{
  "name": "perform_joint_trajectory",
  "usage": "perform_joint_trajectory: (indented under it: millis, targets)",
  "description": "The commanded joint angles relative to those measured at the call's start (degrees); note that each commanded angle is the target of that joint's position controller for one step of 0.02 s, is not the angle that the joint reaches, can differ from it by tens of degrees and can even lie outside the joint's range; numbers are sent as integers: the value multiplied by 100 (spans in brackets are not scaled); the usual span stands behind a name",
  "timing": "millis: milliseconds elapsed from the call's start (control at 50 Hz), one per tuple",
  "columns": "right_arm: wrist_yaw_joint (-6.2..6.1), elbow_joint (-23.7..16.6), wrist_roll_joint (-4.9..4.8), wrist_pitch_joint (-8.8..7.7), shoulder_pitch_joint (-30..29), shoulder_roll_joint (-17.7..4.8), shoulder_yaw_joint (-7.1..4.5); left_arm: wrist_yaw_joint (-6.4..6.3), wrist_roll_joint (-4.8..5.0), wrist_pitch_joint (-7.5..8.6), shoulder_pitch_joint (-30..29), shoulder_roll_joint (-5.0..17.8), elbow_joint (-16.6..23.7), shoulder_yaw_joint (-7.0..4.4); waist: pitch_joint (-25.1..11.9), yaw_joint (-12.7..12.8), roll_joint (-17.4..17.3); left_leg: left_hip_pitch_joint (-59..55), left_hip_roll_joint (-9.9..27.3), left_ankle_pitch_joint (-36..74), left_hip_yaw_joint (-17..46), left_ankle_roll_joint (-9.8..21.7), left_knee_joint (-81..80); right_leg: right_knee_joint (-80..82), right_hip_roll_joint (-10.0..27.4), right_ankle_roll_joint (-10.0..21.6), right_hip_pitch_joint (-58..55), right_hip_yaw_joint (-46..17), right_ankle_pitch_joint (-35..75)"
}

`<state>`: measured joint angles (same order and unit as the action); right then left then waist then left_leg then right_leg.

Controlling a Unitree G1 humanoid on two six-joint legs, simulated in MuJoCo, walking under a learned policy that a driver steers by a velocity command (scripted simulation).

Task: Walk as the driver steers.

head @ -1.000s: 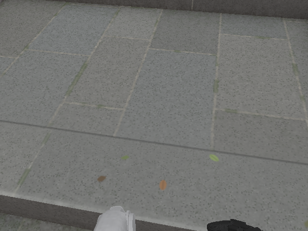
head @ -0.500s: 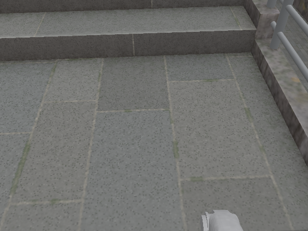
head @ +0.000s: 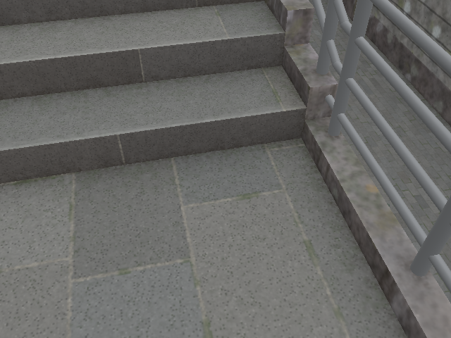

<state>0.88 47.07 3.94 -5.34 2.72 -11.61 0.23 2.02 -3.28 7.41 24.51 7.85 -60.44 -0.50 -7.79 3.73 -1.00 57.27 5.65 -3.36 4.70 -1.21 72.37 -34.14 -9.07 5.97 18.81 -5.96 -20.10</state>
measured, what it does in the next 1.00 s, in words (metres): walks ahead: left foot, then right foot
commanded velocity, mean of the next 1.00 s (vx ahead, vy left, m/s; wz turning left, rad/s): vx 0.21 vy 0.00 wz -0.24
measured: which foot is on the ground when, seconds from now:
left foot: up 0.00-0.14, down 0.16-1.00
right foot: down 0.00-0.18, up 0.20-0.52, down 0.54-1.00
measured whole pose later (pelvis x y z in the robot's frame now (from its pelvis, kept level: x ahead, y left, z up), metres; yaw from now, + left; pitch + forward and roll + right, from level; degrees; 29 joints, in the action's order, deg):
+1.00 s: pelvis +0.25 +0.03 +0.00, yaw -13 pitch +1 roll +0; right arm -3.6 58.2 0.0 -0.4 12.8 -10.6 -3.8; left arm -2.5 -1.1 0.2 6.3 9.5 -52.2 -4.4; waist 1.3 -1.5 1.0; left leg 10.7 3.0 -24.4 -7.7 -0.2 34.5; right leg -34.0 -0.3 1.1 24.0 0.6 -10.9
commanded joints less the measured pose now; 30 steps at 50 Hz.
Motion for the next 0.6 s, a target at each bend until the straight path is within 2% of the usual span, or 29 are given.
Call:
perform_joint_trajectory:
  millis: [20,40,60,80,100,120,140,160,180,200,220,240,260,280,300,340,360,380,400,420,440,460,500,520,540,560,580,600]
  targets:
    - [33,-507,-70,61,-668,-17,15,92,286,217,-466,716,664,-164,472,-205,281,-2532,-7,49,-511,-387,-2365,1317,1032,863,1451,-1091,1815]
    - [50,-568,-88,129,-804,-55,-7,161,346,203,-274,884,656,-234,564,-142,405,-2528,-118,130,-576,-413,-2753,1246,1223,946,1018,-1355,2008]
    - [57,-629,-85,151,-983,-150,-31,204,343,185,-107,1078,642,-325,712,-56,471,-2441,-219,124,-622,-393,-3174,1089,1363,994,574,-1582,2251]
    - [48,-683,-70,147,-1126,-258,-64,236,313,164,12,1083,623,-369,719,-28,570,-2346,-269,25,-599,-305,-3479,978,1547,997,-1,-1824,2507]
    - [8,-762,-114,99,-1191,-385,-131,248,284,135,-65,1055,647,-408,674,-67,698,-2327,-302,-278,-573,-166,-3695,805,1727,975,-497,-2057,2811]
    - [-46,-775,-205,18,-1160,-526,-189,225,217,109,-147,1042,667,-444,585,-109,631,-2554,-313,-247,-551,21,-4028,595,1775,891,-824,-2147,3138]
    - [-123,-681,-330,-111,-729,-730,-306,229,133,84,-209,1020,687,-483,238,-290,522,-3507,-309,162,-591,324,-4270,167,1555,633,-838,-1993,3740]
    - [-228,-437,-421,-257,331,-928,-394,245,89,99,-279,669,825,-392,-798,-608,64,-5580,236,1141,-202,1009,-3777,-1090,1016,213,-224,-1537,3755]
    - [-183,-189,-390,-318,1648,-1006,-366,230,-27,171,333,-147,1007,-168,-2357,-696,-1715,-8716,1616,1828,1929,2580,-4064,-2900,-33,-342,1977,-806,910]
    - [-183,120,-219,-262,2129,-1062,-463,229,140,127,-521,363,1157,-306,-1518,-1163,-1691,-8583,2048,487,3443,2565,-5264,-4181,-106,-446,3723,-293,-1375]
    - [-250,99,-149,-234,1634,-1133,-571,168,242,4,-1036,501,1312,-391,-370,-1003,-703,-7228,1930,-405,2843,1958,-5448,-5085,337,-368,4074,-328,-606]
    - [-283,43,-107,-166,1044,-758,-487,69,284,-82,-1035,517,1176,-383,143,-748,-234,-5937,1743,-467,1909,1619,-5604,-5103,749,-313,3733,-200,133]
    - [-245,-19,-117,-118,723,-163,-341,22,186,-100,-770,433,1029,-388,84,-500,-223,-5309,1540,398,1240,1552,-5796,-4728,992,-294,3140,-279,520]
    - [-229,-48,-173,-103,522,180,-280,36,0,-116,-884,338,1054,-371,176,-312,-178,-4873,1358,1118,762,1525,-5935,-4432,1142,-335,2735,-170,470]
    - [-254,-118,-237,-114,249,219,-290,63,-50,-141,-1017,267,1106,-373,141,-165,-195,-4560,1107,1615,319,1485,-5960,-4038,1218,-454,2369,-58,166]
    - [-237,-115,-148,-164,123,-88,-422,187,57,-163,-1011,281,1046,-408,14,-141,-158,-4218,727,2116,-497,1458,-5994,-3518,1185,-690,1893,271,593]
    - [-174,-104,-134,-180,52,-177,-450,264,66,-153,-931,293,987,-423,55,-50,-74,-3917,582,2161,-813,1385,-5957,-2929,1244,-775,1574,413,1047]
    - [-99,-145,-176,-199,-158,-253,-467,320,56,-145,-910,247,955,-408,118,74,-27,-3469,373,2132,-1162,1241,-5882,-2151,1316,-831,997,613,1439]
    - [-43,-134,-237,-205,-191,-304,-481,327,44,-135,-1139,213,1009,-387,156,36,-201,-3221,340,2151,-1162,1224,-5859,-1771,1314,-910,580,724,1467]
    - [-202,221,-453,-84,597,-654,-513,-60,443,-337,-1711,113,1394,-295,437,-218,-376,-3705,676,2301,-822,1255,-5848,-1165,1343,-687,948,557,1529]
    - [-272,312,-410,-25,791,-644,-502,-224,426,-423,-1862,149,1477,-253,453,-257,-324,-4052,827,2478,-711,1287,-5733,-796,1315,-647,1049,513,1381]
    - [-309,316,-366,37,795,-643,-486,-319,345,-464,-1858,308,1474,-272,364,-291,-360,-4334,870,2454,-651,1312,-5595,-492,1258,-589,1044,532,1358]
    - [-326,351,-448,55,761,-757,-519,-357,267,-458,-1881,535,1543,-303,249,-254,-494,-4600,848,2095,-584,1206,-5345,258,1164,-432,763,539,1775]
    - [-331,385,-514,60,799,-681,-502,-414,205,-463,-1891,571,1542,-311,191,-248,-493,-4550,772,1741,-604,1067,-5220,607,1118,-357,399,540,1959]
    - [-329,489,-507,58,1038,-563,-474,-459,161,-465,-1834,762,1546,-365,144,-260,-265,-4513,558,1378,-693,847,-4943,930,1211,-252,-6,353,2553]
    - [-351,527,-403,35,1225,-443,-451,-510,116,-467,-1672,1093,1568,-453,-195,-348,38,-4295,197,797,-952,565,-4508,684,1532,-125,-720,40,4049]
    - [-320,615,-322,-17,1810,-275,-423,-537,138,-496,-1709,1236,1581,-463,-510,-693,713,-3482,-194,-466,-1040,286,-4276,349,1971,309,-1795,-400,4815]
    - [-343,737,-323,6,1912,-243,-375,-511,198,-558,-1573,808,1483,-370,-699,-556,1161,-3456,-257,-1278,-991,148,-4233,438,2081,627,-1843,-630,4001]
